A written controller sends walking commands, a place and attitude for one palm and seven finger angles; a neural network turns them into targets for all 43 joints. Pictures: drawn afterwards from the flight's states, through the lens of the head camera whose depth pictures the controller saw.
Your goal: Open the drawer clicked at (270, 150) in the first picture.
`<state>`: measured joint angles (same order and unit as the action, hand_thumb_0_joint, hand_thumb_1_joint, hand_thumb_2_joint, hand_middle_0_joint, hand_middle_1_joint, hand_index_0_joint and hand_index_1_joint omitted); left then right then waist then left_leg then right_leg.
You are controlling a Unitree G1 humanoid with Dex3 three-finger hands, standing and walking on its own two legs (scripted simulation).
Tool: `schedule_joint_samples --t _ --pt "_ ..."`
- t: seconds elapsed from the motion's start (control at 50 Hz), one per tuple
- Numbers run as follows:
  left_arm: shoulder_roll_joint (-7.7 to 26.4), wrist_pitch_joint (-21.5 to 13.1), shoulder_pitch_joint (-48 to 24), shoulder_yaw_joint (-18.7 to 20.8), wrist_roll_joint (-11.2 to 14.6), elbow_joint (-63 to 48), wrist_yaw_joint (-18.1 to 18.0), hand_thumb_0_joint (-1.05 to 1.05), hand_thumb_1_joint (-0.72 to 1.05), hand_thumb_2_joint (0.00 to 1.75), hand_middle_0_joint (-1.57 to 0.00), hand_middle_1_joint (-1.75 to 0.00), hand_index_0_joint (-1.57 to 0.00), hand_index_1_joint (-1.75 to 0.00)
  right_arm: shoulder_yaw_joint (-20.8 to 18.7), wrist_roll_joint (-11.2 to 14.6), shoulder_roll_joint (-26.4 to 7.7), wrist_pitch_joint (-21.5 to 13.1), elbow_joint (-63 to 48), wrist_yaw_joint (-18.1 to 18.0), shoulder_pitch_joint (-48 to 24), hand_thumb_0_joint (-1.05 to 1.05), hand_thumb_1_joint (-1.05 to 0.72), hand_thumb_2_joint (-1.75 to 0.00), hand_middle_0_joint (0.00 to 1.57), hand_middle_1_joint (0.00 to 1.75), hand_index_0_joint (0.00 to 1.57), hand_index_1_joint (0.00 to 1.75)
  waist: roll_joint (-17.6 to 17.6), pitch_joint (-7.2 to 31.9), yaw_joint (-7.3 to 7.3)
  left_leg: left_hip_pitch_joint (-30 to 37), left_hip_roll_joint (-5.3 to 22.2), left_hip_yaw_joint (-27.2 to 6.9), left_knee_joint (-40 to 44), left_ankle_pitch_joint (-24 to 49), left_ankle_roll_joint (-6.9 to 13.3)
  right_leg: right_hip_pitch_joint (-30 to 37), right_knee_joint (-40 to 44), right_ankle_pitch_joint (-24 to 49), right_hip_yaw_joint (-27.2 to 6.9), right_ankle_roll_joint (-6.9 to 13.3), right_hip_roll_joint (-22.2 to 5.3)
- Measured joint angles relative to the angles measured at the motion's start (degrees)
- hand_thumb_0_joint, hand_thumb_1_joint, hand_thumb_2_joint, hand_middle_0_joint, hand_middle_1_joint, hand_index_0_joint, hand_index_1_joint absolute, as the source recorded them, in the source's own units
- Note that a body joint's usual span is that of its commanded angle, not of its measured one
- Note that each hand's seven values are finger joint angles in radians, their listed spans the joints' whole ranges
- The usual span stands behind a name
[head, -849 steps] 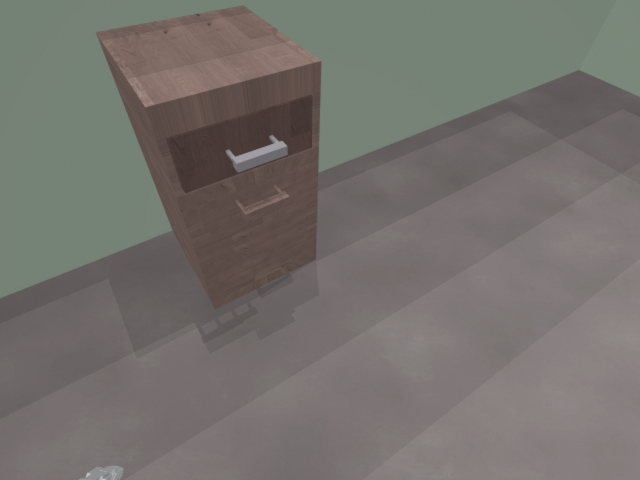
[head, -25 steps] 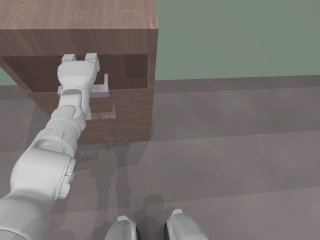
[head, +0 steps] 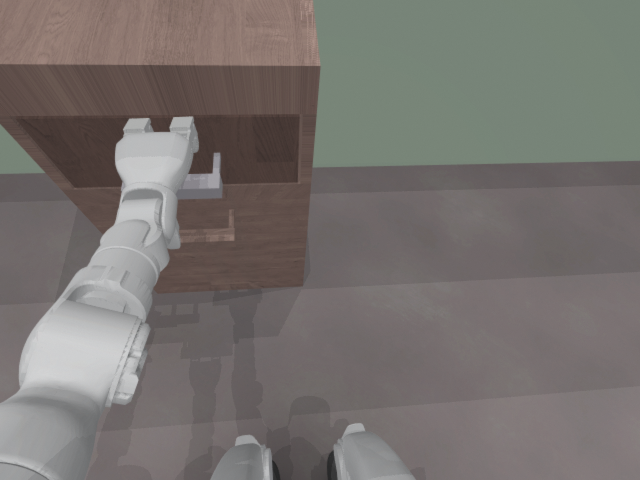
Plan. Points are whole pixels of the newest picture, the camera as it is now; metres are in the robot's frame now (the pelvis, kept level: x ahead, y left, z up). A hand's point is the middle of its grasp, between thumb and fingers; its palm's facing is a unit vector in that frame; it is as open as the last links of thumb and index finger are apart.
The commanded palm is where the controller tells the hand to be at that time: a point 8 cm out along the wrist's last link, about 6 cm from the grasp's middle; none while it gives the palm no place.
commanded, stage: lower the fingers behind the handle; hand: left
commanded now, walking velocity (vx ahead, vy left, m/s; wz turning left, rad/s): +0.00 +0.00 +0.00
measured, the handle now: (175, 173) +0.57 +0.17 -0.06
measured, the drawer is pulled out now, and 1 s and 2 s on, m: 0.00 0.00 0.00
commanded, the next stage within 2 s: close the thumb around the handle in 1.46 s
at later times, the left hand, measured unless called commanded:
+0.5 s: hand (181, 197) +0.51 +0.15 -0.04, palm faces -0.08 +0.00 -1.00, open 13.8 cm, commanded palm +0.50 +0.14 +0.01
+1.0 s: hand (182, 210) +0.51 +0.16 -0.08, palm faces -0.06 +0.00 -1.00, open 13.8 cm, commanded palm +0.50 +0.14 -0.03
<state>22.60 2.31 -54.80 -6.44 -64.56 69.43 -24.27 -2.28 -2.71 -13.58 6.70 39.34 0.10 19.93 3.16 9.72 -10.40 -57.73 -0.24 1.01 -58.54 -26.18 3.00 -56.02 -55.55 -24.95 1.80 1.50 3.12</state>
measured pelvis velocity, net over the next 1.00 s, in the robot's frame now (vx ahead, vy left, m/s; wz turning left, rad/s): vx -0.02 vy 0.00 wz -0.01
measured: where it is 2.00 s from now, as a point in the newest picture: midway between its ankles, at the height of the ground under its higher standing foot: outside the picture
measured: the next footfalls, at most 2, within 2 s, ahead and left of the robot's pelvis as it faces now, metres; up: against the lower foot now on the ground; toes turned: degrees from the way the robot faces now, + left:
none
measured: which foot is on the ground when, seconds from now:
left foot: down 0.00-1.00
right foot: down 0.00-1.00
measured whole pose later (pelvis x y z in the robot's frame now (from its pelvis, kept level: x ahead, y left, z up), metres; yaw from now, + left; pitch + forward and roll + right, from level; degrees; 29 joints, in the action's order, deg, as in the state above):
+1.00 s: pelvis -0.02 +0.00 -0.05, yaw -1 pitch +31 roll -3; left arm 25.2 2.2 -56.9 -4.1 -66.3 70.3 -26.6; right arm -1.4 -3.6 -13.3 4.2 40.2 0.7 18.7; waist 3.9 11.1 -12.0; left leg -73.6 0.5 0.5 -71.8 -29.7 2.8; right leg -71.7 -68.6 -28.4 3.0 1.9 3.6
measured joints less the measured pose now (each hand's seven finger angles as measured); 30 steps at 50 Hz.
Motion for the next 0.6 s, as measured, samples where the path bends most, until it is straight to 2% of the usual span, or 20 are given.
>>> schedule_joint_samples --t 0.12,0.22,0.34,0.46,0.6 --pt "0.0 -0.7 0.0 0.2 -0.2 -0.1 0.3 0.00 -0.49 0.30 -0.32 -1.20 -0.32 -1.20 -0.2 -0.3 -0.1 -0.2 0.4 0.2 0.5 0.01 -0.91 -0.90 0.21 0.30 0.20 0.30 0.2 0.3 -0.26 -2.1 0.1 0.1 -1.7 -0.5 0.0 -2.2 -1.7 -0.4 0.0 0.0 0.1" --pt "-0.1 -1.3 0.2 1.3 -1.0 -0.5 -1.1 0.00 -0.49 0.30 -0.32 -1.20 -0.32 -1.20 -0.1 -0.6 0.0 -0.3 0.8 0.3 0.7 0.01 -0.91 -0.90 0.21 0.30 0.20 0.30 0.3 0.6 -0.57 -4.2 0.3 0.2 -3.3 -1.0 0.0 -4.3 -3.4 -0.9 -0.1 0.0 0.2" --pt "-0.1 0.6 -0.6 1.7 -1.3 0.7 -2.9 0.00 -0.49 0.30 -0.32 -1.20 -0.32 -1.20 0.2 -0.7 0.3 -0.4 1.3 0.6 0.4 0.01 -0.91 -0.90 0.21 0.30 0.20 0.30 0.6 0.5 -0.98 -6.0 0.4 0.3 -4.9 -1.3 0.0 -6.2 -4.9 -1.2 0.0 0.1 0.3" --pt "0.4 1.5 -1.6 1.5 -0.7 1.8 -2.0 0.00 -0.49 0.30 -0.32 -1.20 -0.32 -1.20 0.6 -0.5 0.4 -0.8 1.2 0.5 0.1 0.01 -0.91 -0.90 0.21 0.30 0.20 0.30 0.8 0.5 -1.32 -7.3 0.4 0.2 -5.7 -1.3 0.0 -7.4 -5.8 -1.2 0.1 0.1 0.3" --pt "1.0 -0.2 -1.3 1.8 -1.1 1.2 -1.4 0.00 -0.49 0.30 -0.32 -1.20 -0.32 -1.20 0.7 -0.6 0.2 -1.5 0.9 0.4 0.2 0.01 -0.91 -0.90 0.21 0.30 0.20 0.30 0.7 1.1 -1.27 -9.2 0.6 0.1 -7.5 -1.9 -0.1 -9.4 -7.6 -1.8 0.2 0.2 0.4"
